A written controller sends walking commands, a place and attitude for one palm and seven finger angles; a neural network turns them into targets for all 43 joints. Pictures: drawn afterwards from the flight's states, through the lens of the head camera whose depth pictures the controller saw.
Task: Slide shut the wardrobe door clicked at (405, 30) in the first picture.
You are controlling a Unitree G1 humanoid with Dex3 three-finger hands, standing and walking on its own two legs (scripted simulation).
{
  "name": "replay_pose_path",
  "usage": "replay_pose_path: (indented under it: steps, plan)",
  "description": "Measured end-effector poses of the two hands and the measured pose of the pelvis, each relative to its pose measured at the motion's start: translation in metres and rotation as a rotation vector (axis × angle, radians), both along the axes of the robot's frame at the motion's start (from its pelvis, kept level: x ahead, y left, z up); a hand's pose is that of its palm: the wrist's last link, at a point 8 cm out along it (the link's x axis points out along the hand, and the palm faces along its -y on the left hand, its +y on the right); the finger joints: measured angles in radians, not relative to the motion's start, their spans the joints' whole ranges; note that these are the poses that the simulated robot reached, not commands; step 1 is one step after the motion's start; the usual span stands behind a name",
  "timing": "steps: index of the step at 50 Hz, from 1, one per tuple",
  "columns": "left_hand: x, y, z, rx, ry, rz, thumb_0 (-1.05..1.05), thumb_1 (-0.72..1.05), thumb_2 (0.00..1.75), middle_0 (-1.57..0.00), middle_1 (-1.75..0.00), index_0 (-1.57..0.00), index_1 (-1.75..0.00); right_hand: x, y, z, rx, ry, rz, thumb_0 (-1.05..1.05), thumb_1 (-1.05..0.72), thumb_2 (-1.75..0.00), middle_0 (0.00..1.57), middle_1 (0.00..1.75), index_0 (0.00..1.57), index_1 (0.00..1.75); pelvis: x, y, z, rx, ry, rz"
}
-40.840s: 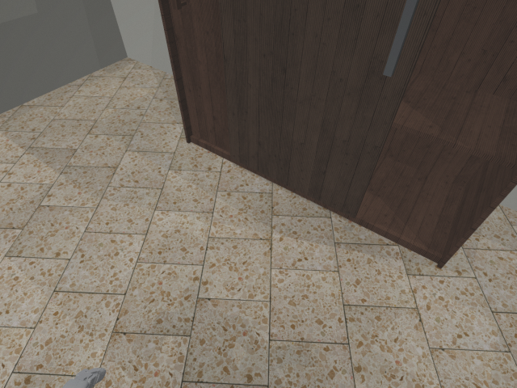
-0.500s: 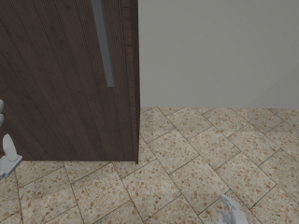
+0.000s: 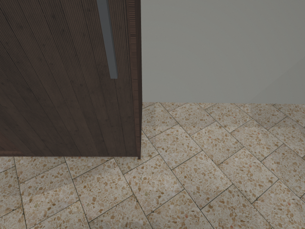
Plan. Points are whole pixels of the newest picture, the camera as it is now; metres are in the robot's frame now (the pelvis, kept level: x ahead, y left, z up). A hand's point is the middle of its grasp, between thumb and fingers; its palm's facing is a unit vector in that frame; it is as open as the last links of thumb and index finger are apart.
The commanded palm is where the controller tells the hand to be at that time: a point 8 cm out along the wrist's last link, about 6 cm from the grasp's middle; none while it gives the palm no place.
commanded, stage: let the arm hang, fingers relaxed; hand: left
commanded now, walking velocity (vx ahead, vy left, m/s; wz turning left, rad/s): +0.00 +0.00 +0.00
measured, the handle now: (108, 30) +0.64 +0.17 +0.19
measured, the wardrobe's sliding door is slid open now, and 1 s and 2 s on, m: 0.01 0.01 0.01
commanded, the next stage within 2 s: look to check the result in 0.78 s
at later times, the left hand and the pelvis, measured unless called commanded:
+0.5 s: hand out of the picture +0.09 +0.28 -0.13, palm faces +0.00 -0.91 -0.40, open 7.4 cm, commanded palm none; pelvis +0.02 +0.00 +0.02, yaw +1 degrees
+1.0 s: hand out of the picture +0.14 +0.21 -0.14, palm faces -0.04 -0.95 -0.31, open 7.4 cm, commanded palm none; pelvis +0.06 -0.03 +0.02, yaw +0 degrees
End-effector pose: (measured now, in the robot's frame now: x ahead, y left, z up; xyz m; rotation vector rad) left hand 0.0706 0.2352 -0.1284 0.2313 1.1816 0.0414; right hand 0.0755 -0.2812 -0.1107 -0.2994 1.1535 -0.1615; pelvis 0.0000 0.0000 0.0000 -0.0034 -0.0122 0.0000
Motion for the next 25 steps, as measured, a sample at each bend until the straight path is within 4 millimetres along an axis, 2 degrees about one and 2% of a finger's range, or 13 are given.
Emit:
replay_pose_path:
  steps: [3, 6, 8, 11, 14, 18, 21, 25]
  plan:
    - [-0.038, -0.008, -0.014, -0.041, 0.123, 0.042, 0.02, 0.91, 0.9, -0.21, -0.3, -0.2, -0.3, -0.034, -0.002, 0.001, -0.022, 0.125, -0.022, 0.01, -0.9, -0.9, 0.2, 0.3, 0.2, 0.3, -0.001, 0.0, 0.003, -0.009, 0.007, 0.008]
    - [-0.063, -0.001, -0.016, -0.036, 0.199, 0.085, 0.02, 0.91, 0.9, -0.21, -0.3, -0.2, -0.3, -0.056, -0.003, 0.002, -0.034, 0.211, -0.042, 0.01, -0.9, -0.9, 0.2, 0.3, 0.2, 0.3, 0.0, 0.0, 0.006, -0.016, 0.009, 0.014]
    - [-0.073, 0.008, -0.013, -0.013, 0.228, 0.11, 0.02, 0.91, 0.9, -0.21, -0.3, -0.21, -0.3, -0.064, -0.002, 0.002, -0.035, 0.241, -0.053, 0.01, -0.9, -0.9, 0.2, 0.3, 0.2, 0.3, 0.001, 0.0, 0.007, -0.018, 0.008, 0.016]
    - [-0.077, 0.028, -0.006, 0.04, 0.243, 0.134, 0.01, 0.91, 0.9, -0.21, -0.3, -0.2, -0.3, -0.065, 0.0, 0.001, -0.027, 0.251, -0.06, 0.01, -0.9, -0.9, 0.2, 0.3, 0.2, 0.3, 0.002, 0.001, 0.01, -0.018, 0.003, 0.016]
    - [-0.069, 0.049, 0.004, 0.1, 0.227, 0.146, 0.01, 0.91, 0.9, -0.21, -0.3, -0.2, -0.3, -0.054, 0.002, -0.002, -0.013, 0.229, -0.057, 0.01, -0.9, -0.9, 0.2, 0.3, 0.2, 0.3, 0.004, 0.001, 0.011, -0.015, 0.0, 0.015]
    - [-0.046, 0.071, 0.02, 0.167, 0.173, 0.145, 0.01, 0.91, 0.9, -0.2, -0.3, -0.2, -0.3, -0.03, 0.004, -0.006, 0.009, 0.178, -0.041, 0.01, -0.9, -0.9, 0.2, 0.3, 0.2, 0.3, 0.007, 0.001, 0.014, -0.01, -0.003, 0.014]
    - [-0.023, 0.08, 0.03, 0.2, 0.119, 0.135, 0.01, 0.91, 0.9, -0.2, -0.3, -0.2, -0.3, -0.009, 0.004, -0.007, 0.023, 0.133, -0.026, 0.01, -0.9, -0.9, 0.2, 0.3, 0.2, 0.3, 0.011, 0.001, 0.015, -0.006, -0.004, 0.013]
    - [0.009, 0.081, 0.041, 0.216, 0.05, 0.112, 0.01, 0.91, 0.9, -0.2, -0.3, -0.2, -0.3, 0.017, 0.002, -0.005, 0.032, 0.081, -0.01, 0.0, -0.9, -0.9, 0.2, 0.3, 0.2, 0.3, 0.016, -0.001, 0.017, 0.0, -0.005, 0.012]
